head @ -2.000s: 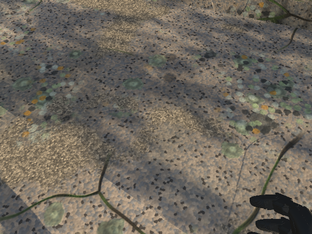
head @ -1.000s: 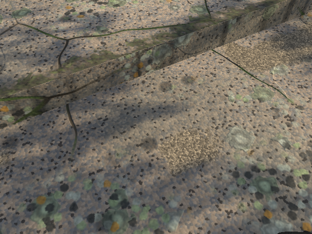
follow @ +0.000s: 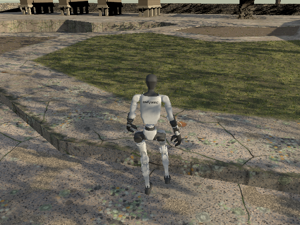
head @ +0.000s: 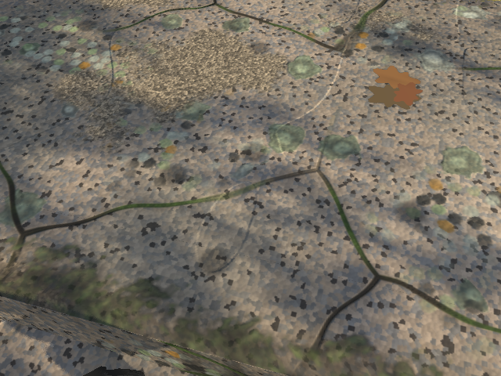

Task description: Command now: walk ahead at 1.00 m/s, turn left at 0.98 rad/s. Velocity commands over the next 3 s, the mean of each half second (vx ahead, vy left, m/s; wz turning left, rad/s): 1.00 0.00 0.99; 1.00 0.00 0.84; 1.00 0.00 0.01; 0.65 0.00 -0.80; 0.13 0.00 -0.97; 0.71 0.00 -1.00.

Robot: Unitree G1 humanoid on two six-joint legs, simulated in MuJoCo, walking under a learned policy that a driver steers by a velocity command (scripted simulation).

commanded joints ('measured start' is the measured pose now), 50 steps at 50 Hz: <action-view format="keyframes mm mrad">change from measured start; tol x64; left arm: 1 -49 103 23 -98 -16 10 -5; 50 166 131 103 34 -22 -46 6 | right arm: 1 -131 -163 -45 -106 9 -48 -3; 50 -178 -23 -3 -205 -32 -33 21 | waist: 1 62 -39 34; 50 26 -23 -46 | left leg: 1 -266 199 -252 -242 377 125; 7 -94 130 -263 482 1085 -23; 9 -692 70 -126 950 -144 -63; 13 -1139 232 -26 1557 -288 -77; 20 -1289 240 189 1484 -510 -16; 26 281 302 -675 156 -471 300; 38 -588 147 -381 -351 267 81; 50 -699 214 -102 936 -105 -122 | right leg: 1 184 35 -93 -277 172 14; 6 521 133 -53 -459 -71 -101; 10 1233 -339 180 -510 1531 -125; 16 497 -153 -199 -978 568 -33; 24 470 -204 -276 -398 2415 -203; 25 276 -60 -278 104 2131 -152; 26 -40 256 -232 713 277 -75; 33 -444 131 222 840 -378 -67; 40 776 168 -60 -374 382 -51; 50 614 -164 358 -856 182 -279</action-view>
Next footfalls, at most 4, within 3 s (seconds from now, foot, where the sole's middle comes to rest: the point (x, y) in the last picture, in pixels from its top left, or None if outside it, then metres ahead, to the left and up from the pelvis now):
0.16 right None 0.22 -0.21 -0.77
0.46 left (216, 318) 0.54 0.11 -0.58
0.88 right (205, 183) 0.95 0.15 -0.58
1.24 left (53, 162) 1.06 0.62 -0.58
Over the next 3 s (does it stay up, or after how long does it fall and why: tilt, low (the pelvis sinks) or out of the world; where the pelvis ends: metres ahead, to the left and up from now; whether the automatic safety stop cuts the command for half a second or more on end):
stays up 1.74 0.93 0.20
